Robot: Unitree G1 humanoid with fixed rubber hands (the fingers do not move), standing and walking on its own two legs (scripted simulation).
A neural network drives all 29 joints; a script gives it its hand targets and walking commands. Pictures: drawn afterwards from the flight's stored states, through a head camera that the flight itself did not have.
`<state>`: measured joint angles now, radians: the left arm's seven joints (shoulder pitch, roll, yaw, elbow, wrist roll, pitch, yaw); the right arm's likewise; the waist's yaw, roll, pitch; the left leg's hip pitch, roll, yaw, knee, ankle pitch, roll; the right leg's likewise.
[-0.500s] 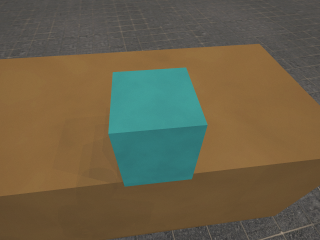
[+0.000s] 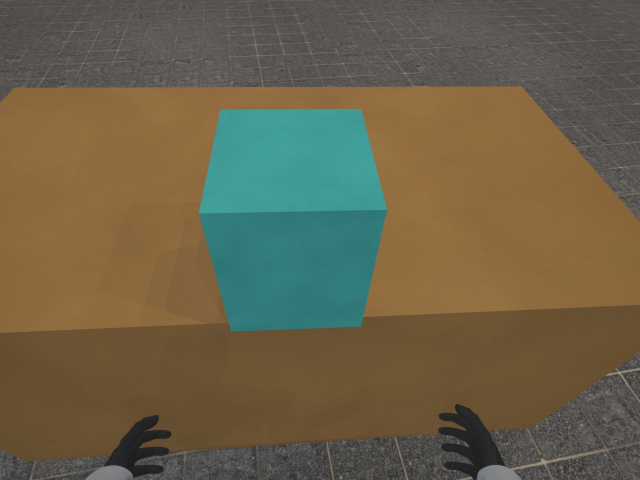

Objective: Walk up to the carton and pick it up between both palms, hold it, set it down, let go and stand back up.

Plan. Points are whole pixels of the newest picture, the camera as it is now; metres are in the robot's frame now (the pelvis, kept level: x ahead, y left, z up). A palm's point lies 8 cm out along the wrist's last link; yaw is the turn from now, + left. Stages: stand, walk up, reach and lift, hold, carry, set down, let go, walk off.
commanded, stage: reach and lift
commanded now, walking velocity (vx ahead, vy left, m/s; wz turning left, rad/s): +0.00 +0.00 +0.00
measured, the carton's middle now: (294, 223) +0.46 +0.04 +0.06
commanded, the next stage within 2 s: none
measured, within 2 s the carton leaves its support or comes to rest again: neither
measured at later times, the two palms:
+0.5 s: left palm out of the picture +0.15 +0.24 -0.05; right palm out of the picture +0.14 -0.19 -0.05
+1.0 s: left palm (93, 445) +0.18 +0.26 -0.01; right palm (462, 420) +0.21 -0.16 -0.01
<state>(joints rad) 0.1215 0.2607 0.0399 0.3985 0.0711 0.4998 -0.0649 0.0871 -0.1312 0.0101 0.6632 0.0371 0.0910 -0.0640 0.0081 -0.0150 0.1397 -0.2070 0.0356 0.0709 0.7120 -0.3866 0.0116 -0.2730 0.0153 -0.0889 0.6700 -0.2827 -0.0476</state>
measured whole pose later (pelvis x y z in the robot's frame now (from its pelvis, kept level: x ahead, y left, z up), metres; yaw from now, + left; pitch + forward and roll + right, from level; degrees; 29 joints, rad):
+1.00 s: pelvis +0.05 +0.00 +0.02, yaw +4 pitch -5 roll +0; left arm 0.32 0.32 0.03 0.26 -0.15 0.00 -0.07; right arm 0.41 -0.02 0.06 0.26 0.09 -0.13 -0.13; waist 0.03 -0.03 0.10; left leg -0.05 0.03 0.06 0.42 -0.28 0.00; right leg -0.09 0.02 -0.10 0.40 -0.22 -0.04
